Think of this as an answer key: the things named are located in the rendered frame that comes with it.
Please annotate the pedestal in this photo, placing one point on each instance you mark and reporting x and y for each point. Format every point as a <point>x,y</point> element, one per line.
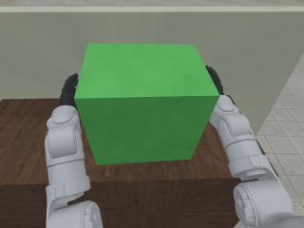
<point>194,193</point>

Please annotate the right robot upper arm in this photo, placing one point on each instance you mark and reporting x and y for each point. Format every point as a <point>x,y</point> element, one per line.
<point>265,204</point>

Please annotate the left robot forearm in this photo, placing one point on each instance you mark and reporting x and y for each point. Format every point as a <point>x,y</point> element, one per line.
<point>65,156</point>

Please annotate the robot right hand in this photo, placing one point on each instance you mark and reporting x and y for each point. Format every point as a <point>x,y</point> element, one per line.
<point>216,80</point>

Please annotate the right robot forearm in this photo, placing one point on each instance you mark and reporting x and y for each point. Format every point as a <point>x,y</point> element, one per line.
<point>240,144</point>

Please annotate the robot left hand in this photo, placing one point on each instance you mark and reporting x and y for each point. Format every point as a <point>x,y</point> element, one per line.
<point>69,90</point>

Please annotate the left robot upper arm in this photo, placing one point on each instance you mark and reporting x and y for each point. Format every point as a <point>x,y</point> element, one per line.
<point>84,214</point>

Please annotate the carton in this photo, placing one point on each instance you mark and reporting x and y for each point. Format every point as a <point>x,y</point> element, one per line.
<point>144,102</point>

